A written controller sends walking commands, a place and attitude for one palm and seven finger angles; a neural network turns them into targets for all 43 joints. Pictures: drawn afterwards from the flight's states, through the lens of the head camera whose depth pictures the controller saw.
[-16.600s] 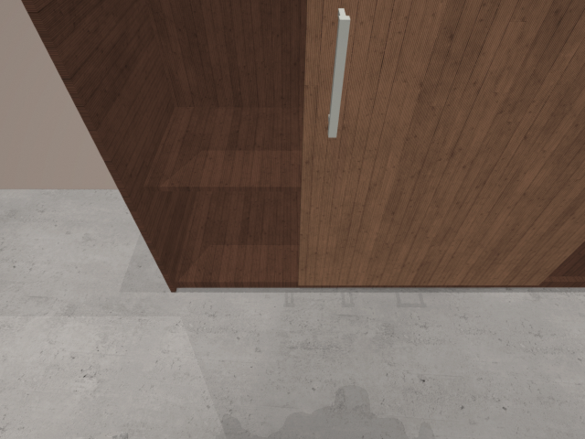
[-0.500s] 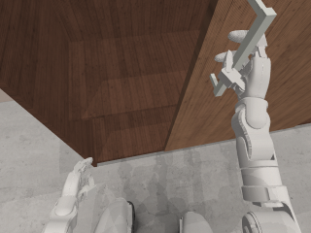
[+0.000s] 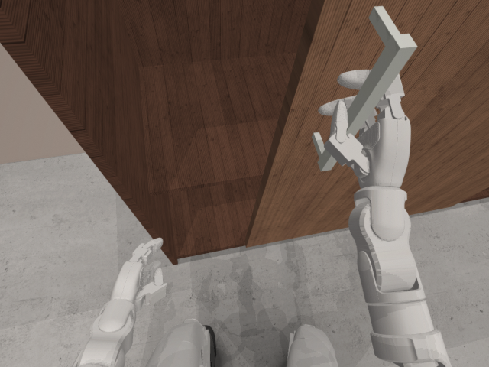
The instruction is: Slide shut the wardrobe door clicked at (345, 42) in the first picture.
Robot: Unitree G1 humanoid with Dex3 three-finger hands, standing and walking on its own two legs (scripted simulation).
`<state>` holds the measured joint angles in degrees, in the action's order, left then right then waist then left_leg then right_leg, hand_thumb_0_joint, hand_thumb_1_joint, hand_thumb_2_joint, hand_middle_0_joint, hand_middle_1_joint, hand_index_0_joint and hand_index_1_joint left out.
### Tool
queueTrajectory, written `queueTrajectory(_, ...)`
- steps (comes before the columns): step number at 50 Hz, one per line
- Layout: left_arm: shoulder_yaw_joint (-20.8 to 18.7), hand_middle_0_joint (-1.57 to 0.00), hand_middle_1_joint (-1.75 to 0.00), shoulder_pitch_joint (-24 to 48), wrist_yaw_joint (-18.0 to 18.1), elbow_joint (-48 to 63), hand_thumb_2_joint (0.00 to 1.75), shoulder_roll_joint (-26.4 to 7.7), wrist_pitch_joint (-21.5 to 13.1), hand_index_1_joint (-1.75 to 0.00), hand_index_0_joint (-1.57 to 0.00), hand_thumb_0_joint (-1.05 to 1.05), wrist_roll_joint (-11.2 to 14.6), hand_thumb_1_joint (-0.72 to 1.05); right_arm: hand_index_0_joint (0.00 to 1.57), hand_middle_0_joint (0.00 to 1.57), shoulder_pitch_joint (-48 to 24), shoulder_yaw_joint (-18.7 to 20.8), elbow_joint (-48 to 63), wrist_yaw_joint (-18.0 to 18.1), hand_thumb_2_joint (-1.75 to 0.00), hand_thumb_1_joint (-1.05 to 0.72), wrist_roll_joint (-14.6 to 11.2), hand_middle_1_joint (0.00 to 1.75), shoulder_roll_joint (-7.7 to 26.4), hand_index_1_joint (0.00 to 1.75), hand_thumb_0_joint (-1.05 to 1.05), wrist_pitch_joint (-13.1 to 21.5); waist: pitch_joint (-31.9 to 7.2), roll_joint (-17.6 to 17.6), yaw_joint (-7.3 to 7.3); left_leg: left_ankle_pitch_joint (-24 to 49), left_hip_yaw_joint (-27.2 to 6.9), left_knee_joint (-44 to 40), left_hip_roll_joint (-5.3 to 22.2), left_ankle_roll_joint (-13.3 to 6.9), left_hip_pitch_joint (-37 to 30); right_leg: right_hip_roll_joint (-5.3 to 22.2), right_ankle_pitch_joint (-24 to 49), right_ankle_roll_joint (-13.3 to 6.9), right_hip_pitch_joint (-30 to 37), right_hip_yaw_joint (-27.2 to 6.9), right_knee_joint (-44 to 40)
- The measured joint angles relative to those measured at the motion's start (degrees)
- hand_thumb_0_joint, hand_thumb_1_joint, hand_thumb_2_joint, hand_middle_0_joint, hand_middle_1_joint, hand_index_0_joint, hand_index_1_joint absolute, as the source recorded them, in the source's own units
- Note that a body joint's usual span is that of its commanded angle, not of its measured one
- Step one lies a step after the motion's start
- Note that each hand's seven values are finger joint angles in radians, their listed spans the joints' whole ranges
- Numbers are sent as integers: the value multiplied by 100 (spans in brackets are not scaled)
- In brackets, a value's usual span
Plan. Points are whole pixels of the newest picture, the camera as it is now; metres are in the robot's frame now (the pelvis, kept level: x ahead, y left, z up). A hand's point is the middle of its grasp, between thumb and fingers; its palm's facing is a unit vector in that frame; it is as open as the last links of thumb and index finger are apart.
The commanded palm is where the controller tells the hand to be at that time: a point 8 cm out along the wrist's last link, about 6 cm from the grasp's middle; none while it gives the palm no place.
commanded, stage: step sideways, sliding the door along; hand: right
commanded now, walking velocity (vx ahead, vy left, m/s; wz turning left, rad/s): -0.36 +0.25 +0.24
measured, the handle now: (347, 107) +0.42 -0.14 +0.15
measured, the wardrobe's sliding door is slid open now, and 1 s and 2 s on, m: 0.27 0.00 0.00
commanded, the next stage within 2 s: stop walking and hold the door there in 1.10 s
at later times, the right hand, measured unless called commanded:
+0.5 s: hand (176, 169) +0.33 +0.07 +0.15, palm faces -0.10 +0.99 -0.08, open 5.9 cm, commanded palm +0.31 +0.06 +0.16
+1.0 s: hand (96, 175) +0.31 +0.15 +0.16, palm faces +0.14 +0.99 -0.08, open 6.2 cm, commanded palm +0.28 +0.17 +0.16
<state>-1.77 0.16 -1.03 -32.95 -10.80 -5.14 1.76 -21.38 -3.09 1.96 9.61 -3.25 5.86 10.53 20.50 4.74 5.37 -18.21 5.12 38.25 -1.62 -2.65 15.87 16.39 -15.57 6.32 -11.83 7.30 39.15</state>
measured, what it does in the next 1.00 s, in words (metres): steps to the left: right foot, then left foot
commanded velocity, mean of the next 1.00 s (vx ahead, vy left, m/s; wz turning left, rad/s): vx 0.00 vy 0.29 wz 0.12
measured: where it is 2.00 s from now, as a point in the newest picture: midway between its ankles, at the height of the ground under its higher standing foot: outside the picture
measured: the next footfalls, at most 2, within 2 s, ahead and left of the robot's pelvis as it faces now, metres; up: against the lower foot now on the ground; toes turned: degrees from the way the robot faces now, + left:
right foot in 0.18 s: +0.02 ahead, -0.16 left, +0.00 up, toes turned -10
left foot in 0.34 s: +0.01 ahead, +0.16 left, +0.00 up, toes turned +7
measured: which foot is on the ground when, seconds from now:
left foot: down 0.00-0.20, up 0.22-0.32, down 0.34-0.64, up 0.66-0.74, down 0.76-1.00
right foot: down 0.00-0.02, up 0.04-0.16, down 0.18-0.40, up 0.42-0.58, down 0.60-0.78, up 0.80-0.98, down 1.00-1.00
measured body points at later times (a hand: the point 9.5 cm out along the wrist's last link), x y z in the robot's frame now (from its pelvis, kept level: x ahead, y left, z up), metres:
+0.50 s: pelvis -0.07 +0.11 +0.01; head +0.04 +0.15 +0.44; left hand +0.12 +0.33 -0.12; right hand +0.32 +0.02 +0.16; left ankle -0.03 +0.16 -0.72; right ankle -0.06 -0.09 -0.68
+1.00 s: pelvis -0.14 +0.25 +0.01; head -0.08 +0.28 +0.46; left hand -0.04 +0.50 -0.12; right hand +0.30 +0.10 +0.17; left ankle -0.08 +0.24 -0.71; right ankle -0.13 +0.11 -0.72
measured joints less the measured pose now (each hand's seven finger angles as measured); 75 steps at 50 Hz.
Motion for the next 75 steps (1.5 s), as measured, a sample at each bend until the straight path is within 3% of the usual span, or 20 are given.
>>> queueTrajectory(4,71,-20,-30,180,91,-147,90,79,-11,-29,-20,1,18,90,22,45,149,-44,118,53,-86,-81,-89,141,-69,140,1,15,-41,-188,-135,239,-32,-214,70,-242,156,-605,-1185,-361,-511,-410,792)
queueTrajectory(7,98,-20,-30,256,138,-139,90,45,-132,-29,-20,1,-34,90,23,41,272,-128,310,216,-85,-82,-82,141,-160,140,1,-45,-73,-303,-268,702,-149,-472,64,-254,328,-949,-688,-432,-389,-187,-138)
queueTrajectory(9,48,-20,-30,219,107,-83,90,-7,-111,-29,-20,1,-37,90,24,40,260,-233,330,228,-85,-81,-96,141,-161,140,2,-89,-167,-262,-364,843,-130,-444,-63,-165,447,-842,653,-524,-129,81,-860)
queueTrajectory(18,-57,-19,-30,-94,-11,39,90,13,211,-29,-20,1,-58,90,22,42,-320,-370,-285,-100,-82,-80,15,141,29,137,0,-171,-260,-218,-73,-305,-285,317,180,163,189,-168,-42,225,-143,213,-392)
queueTrajectory(20,-44,-19,-30,-47,0,-13,90,25,289,-29,-20,1,28,90,22,43,-394,-252,-388,-108,-82,-79,32,141,32,137,0,-154,-110,57,-224,-200,-45,137,-100,-82,-10,136,93,-73,-271,3,-56)
queueTrajectory(24,-8,-20,-30,-56,119,-244,90,96,315,-29,-20,1,1,90,22,44,-296,-111,-494,-98,-82,-79,-54,141,24,137,0,-249,-258,-224,-351,152,-191,-135,-54,-340,107,-644,-1194,-357,-604,-399,961)
queueTrajectory(28,12,-20,-30,-111,218,-289,90,86,266,-29,-20,1,-60,90,22,44,-224,-11,-593,-2,-82,-80,-122,141,68,138,1,-315,-478,-481,-541,615,-374,-647,-122,-418,186,-1143,-731,-412,-216,-62,-189)
queueTrajectory(30,-35,-20,-30,-172,234,-244,90,44,290,-29,-20,1,-63,90,23,44,-315,24,-769,-27,-81,-80,-140,141,166,138,1,-315,-624,-489,-650,706,-344,-677,-300,-461,277,-1051,315,-519,103,139,-850)
queueTrajectory(37,-214,-19,-30,-574,164,-229,90,-150,346,-29,-20,1,-113,90,18,45,-973,328,-1817,-247,-80,-79,-98,140,348,136,0,-449,-746,-337,-505,-36,-269,149,-195,181,366,-436,-58,101,142,133,-708)
queueTrajectory(40,-163,-19,-30,-706,157,-354,90,-197,458,-29,-20,1,44,90,15,43,-1268,585,-2293,-178,-82,-81,-124,139,426,136,0,-567,-708,-21,-405,188,134,-26,-388,-234,162,4,-176,-138,-71,-96,-165)
queueTrajectory(43,-70,-19,-30,-749,238,-586,90,-151,522,-29,-20,1,113,91,14,38,-1518,757,-2727,29,-84,-82,-163,139,456,135,1,-663,-751,-160,-348,366,198,-292,-388,-728,132,-531,-1147,-430,-592,-634,1176)
queueTrajectory(46,4,-19,-30,-796,294,-797,90,-93,362,-29,-20,1,141,91,13,33,-1548,906,-2939,285,-86,-83,-331,139,478,132,1,-695,-809,-326,-259,824,57,-1065,-419,-468,-55,-1154,-1264,-496,-588,-480,1190)
queueTrajectory(49,80,-20,-30,-922,297,-779,90,-78,315,-29,-20,1,128,91,13,31,-1540,984,-3036,403,-87,-83,-398,138,628,133,2,-690,-988,-511,-212,1065,-1,-1305,-498,-282,50,-1470,-505,-666,27,179,-714)
queueTrajectory(51,0,-20,-30,-979,284,-624,90,-142,308,-29,-20,1,93,90,12,32,-1692,978,-3088,358,-87,-83,-508,138,796,134,2,-725,-946,-418,-293,496,-108,197,-623,247,648,-1318,244,-822,204,167,-1197)
queueTrajectory(56,-82,-20,-30,-1015,178,-712,90,-168,477,-29,-20,1,74,90,11,31,-1993,1064,-3326,169,-88,-83,-602,136,997,134,2,-771,-775,-351,-164,-755,-846,3849,-152,246,1773,-882,-83,-361,92,-235,-895)
queueTrajectory(61,-120,-20,-30,-1159,141,-589,90,-125,572,-30,-21,0,136,92,10,34,-1903,1228,-3009,155,-88,-81,-538,135,1298,136,1,-797,-624,-72,343,-441,-748,2282,676,350,1592,81,-180,-22,306,-338,-923)
queueTrajectory(64,-22,-20,-30,-1016,128,-531,91,-125,644,-30,-21,0,187,93,12,38,-1524,1790,-3214,-267,-88,-74,-155,136,2070,138,-3,-377,-677,-131,227,248,-537,488,700,434,937,520,-377,54,305,-370,-487)
queueTrajectory(66,17,-20,-30,-865,133,-539,91,-236,585,-30,-21,0,200,93,15,40,-1355,2247,-3505,-433,-88,-69,108,137,2555,137,-6,-219,-660,-117,-40,654,-448,-115,610,669,518,595,-613,-234,-62,-795,549)
queueTrajectory(70,-131,-20,-30,-367,357,-703,91,-803,532,-30,-21,0,187,92,23,43,-826,3109,-4034,-526,-86,-63,263,139,2793,135,-11,-56,-569,177,-483,444,-571,157,522,751,561,-721,-1421,-536,-934,-1136,2829)
queueTrajectory(75,-172,-19,-30,-614,517,-751,90,-1087,329,-29,-20,0,173,92,33,42,-600,3457,-4650,-655,-85,-62,368,136,2799,137,-10,-6,-1062,38,-725,709,-593,-480,556,704,277,-1719,-1442,-659,-986,-484,1309)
